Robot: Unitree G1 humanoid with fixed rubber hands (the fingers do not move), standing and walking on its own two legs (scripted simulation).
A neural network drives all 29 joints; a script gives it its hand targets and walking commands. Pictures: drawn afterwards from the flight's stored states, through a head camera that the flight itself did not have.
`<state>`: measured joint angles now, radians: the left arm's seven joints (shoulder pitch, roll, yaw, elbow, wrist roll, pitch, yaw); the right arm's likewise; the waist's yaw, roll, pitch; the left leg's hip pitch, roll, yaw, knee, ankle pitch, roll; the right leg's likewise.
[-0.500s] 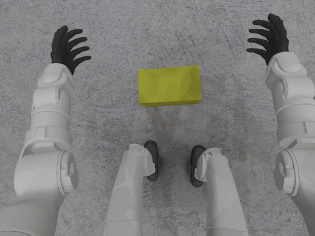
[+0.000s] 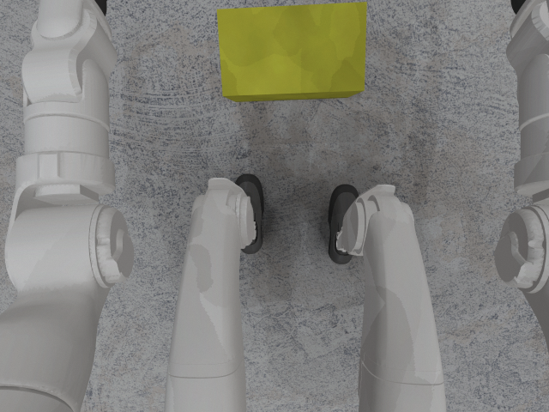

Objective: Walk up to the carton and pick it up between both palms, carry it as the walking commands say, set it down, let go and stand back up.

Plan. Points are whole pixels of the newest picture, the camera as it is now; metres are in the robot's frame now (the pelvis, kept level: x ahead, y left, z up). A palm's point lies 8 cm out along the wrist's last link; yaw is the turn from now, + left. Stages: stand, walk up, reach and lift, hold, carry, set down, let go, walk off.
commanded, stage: reach and lift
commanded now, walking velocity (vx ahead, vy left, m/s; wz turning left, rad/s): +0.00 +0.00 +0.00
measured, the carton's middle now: (291, 59) +0.53 +0.02 -0.49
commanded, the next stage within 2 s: none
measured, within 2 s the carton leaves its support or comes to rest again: neither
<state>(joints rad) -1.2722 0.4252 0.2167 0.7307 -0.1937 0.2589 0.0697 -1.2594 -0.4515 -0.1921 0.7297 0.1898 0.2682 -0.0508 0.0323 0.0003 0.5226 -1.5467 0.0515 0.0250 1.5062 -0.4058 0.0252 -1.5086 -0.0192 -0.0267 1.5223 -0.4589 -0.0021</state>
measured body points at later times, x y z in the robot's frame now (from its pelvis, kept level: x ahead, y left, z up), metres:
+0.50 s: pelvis -0.02 -0.01 -0.15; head +0.34 +0.00 +0.11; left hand +0.54 +0.24 -0.28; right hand +0.55 -0.20 -0.28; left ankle +0.14 +0.11 -0.54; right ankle +0.12 -0.12 -0.54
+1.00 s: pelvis +0.01 -0.01 -0.22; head +0.37 +0.01 +0.02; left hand +0.53 +0.26 -0.41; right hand +0.55 -0.22 -0.40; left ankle +0.14 +0.11 -0.54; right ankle +0.12 -0.12 -0.54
